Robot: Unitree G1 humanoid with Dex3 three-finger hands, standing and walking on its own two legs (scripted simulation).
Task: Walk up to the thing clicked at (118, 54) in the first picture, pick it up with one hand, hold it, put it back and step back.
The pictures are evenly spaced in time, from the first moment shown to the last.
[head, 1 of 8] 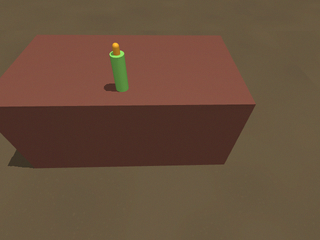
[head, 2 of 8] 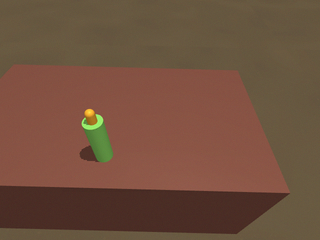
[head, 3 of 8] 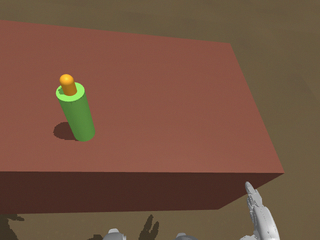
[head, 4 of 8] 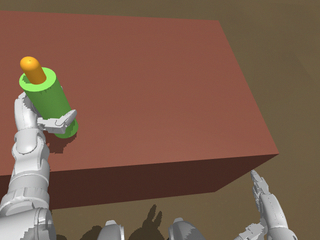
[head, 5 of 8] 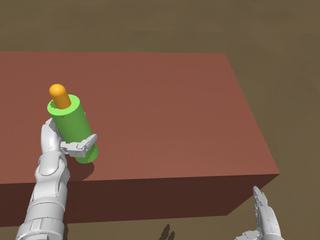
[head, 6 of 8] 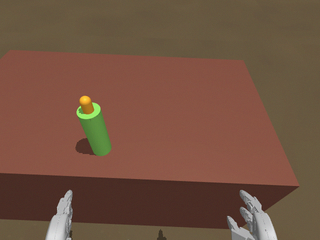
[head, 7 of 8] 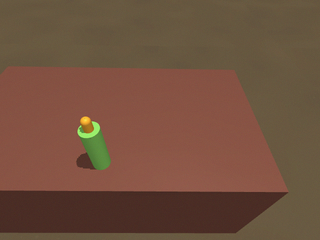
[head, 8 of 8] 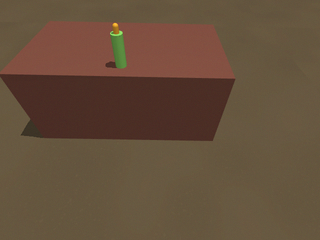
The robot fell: no
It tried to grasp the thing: yes
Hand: left
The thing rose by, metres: 0.21
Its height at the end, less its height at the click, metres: +0.00
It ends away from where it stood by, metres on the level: 0.02
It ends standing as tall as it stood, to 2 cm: yes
